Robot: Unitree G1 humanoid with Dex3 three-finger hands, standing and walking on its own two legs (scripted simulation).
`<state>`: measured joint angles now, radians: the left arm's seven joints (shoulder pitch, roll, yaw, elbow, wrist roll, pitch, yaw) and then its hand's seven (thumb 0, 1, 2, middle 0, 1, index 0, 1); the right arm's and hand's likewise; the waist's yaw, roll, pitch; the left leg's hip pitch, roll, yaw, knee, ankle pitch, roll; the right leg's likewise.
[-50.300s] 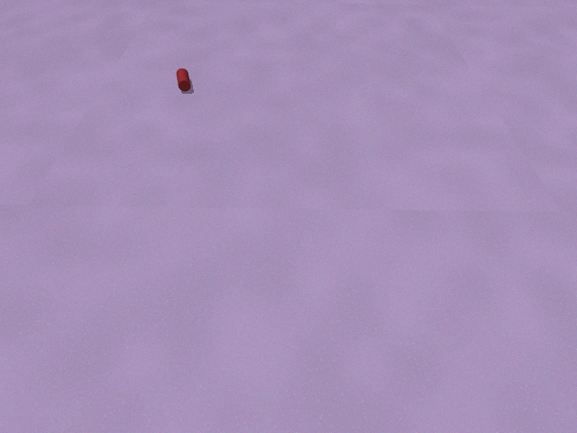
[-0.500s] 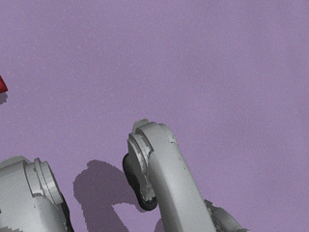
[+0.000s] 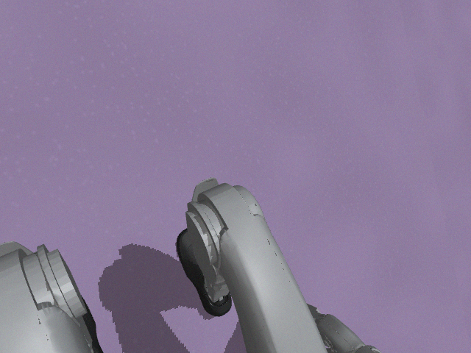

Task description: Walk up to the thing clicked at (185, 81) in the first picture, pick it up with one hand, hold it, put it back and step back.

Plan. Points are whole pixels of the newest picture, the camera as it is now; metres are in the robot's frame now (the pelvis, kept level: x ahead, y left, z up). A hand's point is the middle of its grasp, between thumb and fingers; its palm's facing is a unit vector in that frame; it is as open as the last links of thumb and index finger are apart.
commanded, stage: open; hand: left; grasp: from above
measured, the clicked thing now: out of the picture +0.47 +0.31 -0.27
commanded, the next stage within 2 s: withdraw in 0.96 s
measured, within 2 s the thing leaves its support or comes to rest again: rests again in 0.30 s
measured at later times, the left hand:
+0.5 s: hand out of the picture +0.47 +0.31 -0.25, palm faces -0.41 -0.17 -0.89, open 11.5 cm
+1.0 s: hand out of the picture +0.47 +0.31 -0.25, palm faces -0.42 -0.17 -0.89, open 13.9 cm
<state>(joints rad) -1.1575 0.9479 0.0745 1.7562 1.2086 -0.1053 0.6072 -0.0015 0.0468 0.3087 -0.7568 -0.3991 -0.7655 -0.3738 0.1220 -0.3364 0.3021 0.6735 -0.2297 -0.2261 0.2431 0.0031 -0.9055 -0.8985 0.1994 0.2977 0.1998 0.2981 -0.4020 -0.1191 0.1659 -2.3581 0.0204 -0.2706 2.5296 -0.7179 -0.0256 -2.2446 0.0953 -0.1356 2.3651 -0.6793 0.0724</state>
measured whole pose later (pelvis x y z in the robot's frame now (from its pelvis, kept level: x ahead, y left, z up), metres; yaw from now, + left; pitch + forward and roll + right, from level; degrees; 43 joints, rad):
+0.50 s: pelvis +0.00 +0.00 +0.00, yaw -1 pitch +29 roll -15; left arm -1.18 1.00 0.06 1.76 1.19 -0.11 0.60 0.00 -0.10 0.61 -0.44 -0.68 -0.46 -0.67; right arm 0.12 -0.35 0.32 0.65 -0.23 -0.24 0.24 0.00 -0.90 -0.90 0.20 0.30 0.20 0.30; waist -0.41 -0.13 0.19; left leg -2.35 0.02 -0.28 2.52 -0.71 -0.02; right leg -2.23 0.10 -0.15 2.34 -0.67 0.07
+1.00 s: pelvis +0.00 +0.00 +0.01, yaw -1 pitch +29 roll -15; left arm -1.17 1.01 0.06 1.75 1.19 -0.12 0.59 0.00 -0.47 0.94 -0.11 -0.99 -0.12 -0.99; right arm 0.12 -0.35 0.33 0.63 -0.24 -0.23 0.23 0.00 -0.89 -0.90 0.20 0.30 0.20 0.30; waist -0.42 -0.14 0.20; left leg -2.34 0.02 -0.28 2.51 -0.71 -0.02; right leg -2.21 0.09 -0.15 2.33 -0.67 0.07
